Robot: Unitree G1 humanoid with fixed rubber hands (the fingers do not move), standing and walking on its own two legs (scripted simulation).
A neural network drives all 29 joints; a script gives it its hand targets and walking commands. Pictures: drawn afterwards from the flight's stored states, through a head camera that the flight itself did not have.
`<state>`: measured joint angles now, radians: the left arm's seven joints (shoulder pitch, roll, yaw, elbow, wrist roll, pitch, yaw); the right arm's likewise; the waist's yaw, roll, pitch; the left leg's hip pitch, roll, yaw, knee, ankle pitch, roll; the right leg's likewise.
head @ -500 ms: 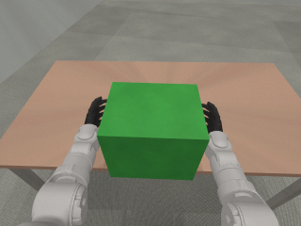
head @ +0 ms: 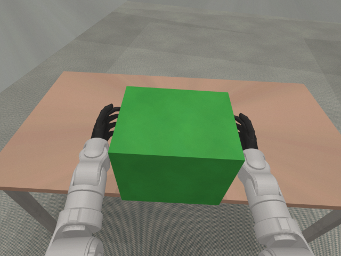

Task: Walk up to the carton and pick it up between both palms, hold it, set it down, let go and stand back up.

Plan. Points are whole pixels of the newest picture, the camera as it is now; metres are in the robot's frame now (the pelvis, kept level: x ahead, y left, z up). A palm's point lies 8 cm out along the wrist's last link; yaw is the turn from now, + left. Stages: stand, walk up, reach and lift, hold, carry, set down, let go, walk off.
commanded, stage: reach and lift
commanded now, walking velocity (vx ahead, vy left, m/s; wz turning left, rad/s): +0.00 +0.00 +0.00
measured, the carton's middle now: (173, 147) +0.38 -0.01 +0.06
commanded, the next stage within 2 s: hold in 1.24 s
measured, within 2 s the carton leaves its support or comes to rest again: neither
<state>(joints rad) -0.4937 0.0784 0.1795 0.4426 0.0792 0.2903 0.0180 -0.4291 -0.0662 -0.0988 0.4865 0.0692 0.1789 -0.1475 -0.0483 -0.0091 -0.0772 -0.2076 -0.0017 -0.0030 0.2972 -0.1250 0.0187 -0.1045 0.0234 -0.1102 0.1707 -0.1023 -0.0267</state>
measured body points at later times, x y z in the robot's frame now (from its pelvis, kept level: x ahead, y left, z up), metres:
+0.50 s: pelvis -0.01 +0.00 +0.00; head -0.02 +0.02 +0.45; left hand +0.36 +0.16 +0.13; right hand +0.34 -0.19 +0.11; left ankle +0.02 +0.10 -0.75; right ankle -0.01 -0.10 -0.75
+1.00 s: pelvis +0.00 +0.00 +0.00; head -0.02 +0.03 +0.45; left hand +0.36 +0.16 +0.14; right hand +0.34 -0.19 +0.12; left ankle +0.02 +0.10 -0.75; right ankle -0.01 -0.10 -0.75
